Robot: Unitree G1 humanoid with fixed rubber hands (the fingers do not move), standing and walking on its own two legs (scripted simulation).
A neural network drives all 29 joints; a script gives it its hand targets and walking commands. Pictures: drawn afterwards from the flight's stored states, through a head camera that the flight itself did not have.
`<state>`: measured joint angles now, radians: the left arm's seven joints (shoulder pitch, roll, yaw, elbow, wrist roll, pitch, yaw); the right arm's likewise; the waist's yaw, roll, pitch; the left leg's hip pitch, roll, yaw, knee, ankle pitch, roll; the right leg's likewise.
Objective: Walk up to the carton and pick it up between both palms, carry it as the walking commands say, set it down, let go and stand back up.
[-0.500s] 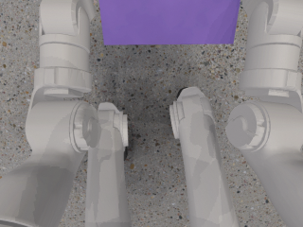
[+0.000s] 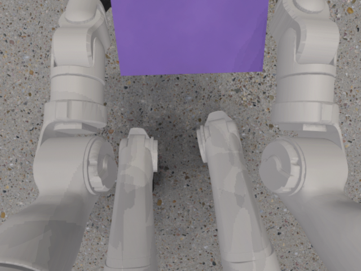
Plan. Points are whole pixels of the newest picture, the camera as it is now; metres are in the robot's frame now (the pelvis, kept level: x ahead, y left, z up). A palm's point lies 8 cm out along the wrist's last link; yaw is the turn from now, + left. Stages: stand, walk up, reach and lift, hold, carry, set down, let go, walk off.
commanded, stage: reach and lift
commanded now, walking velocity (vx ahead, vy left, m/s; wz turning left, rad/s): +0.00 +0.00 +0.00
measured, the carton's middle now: (193, 10) +0.54 -0.07 -0.16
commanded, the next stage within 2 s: none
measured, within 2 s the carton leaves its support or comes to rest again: neither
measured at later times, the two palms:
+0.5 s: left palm out of the picture +0.54 +0.09 -0.02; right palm out of the picture +0.51 -0.21 +0.00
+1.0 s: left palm out of the picture +0.52 +0.08 +0.05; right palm out of the picture +0.49 -0.21 +0.07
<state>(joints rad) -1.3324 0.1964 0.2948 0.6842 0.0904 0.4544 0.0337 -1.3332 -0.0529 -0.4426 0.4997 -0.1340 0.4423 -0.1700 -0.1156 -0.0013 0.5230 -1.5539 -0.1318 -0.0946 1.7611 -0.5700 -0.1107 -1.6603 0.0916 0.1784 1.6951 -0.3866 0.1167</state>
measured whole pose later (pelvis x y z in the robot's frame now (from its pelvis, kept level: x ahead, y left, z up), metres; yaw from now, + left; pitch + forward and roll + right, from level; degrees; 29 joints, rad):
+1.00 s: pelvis +0.00 +0.00 +0.10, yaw -2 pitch +11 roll +4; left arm -1.16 0.13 0.35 0.66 0.13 0.46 0.00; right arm -1.19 0.02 -0.41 0.49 -0.18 0.45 -0.19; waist -0.10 0.01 0.52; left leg -1.11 -0.12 -0.09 1.38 -0.46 -0.07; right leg -1.21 0.09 0.22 1.34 -0.30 0.10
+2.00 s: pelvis +0.11 +0.00 +0.24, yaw -1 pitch +8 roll +0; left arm -0.56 -0.11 0.36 0.66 0.33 0.50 -0.01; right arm -0.55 0.21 -0.49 0.51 -0.42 0.47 -0.04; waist -0.11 0.02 -0.11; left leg -0.49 -0.05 -0.17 0.67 -0.32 -0.05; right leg -0.57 0.03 0.15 0.64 -0.20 0.05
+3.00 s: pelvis +0.13 -0.01 +0.26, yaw -2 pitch -4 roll +0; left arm -0.42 -0.11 0.29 0.50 0.31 0.71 -0.01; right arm -0.47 0.22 -0.32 0.47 -0.35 0.70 -0.18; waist -0.01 0.01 -0.03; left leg -0.08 0.00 -0.15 0.40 -0.25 -0.05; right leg -0.18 0.04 0.14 0.41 -0.15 0.03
